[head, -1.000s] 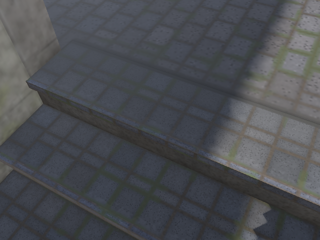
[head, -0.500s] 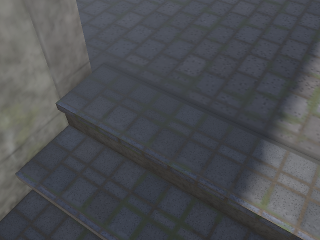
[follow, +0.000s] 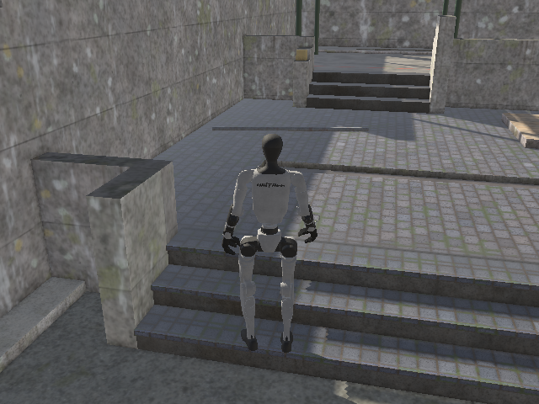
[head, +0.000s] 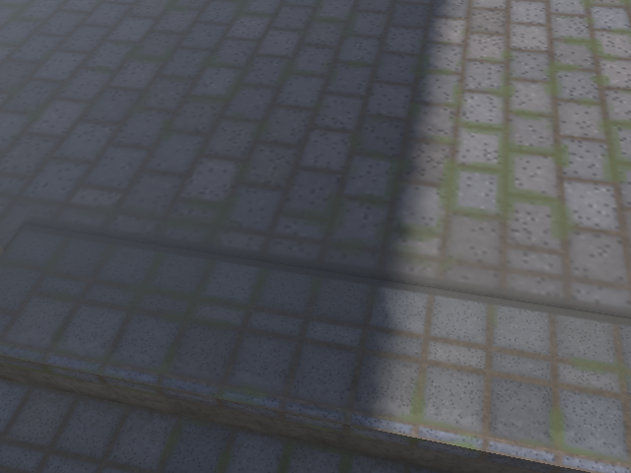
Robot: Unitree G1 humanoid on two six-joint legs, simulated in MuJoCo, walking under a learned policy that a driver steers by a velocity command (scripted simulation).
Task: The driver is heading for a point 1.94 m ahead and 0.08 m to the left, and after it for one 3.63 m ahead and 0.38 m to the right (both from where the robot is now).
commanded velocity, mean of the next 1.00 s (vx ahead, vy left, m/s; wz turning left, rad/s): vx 0.47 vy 0.00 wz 0.09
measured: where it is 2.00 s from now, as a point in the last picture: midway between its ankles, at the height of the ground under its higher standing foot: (294, 177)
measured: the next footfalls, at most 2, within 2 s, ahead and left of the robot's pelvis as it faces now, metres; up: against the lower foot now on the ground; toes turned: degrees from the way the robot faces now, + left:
left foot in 0.36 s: +0.35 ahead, +0.07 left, +0.16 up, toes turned -8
right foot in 0.84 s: +0.60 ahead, -0.14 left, +0.33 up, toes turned +0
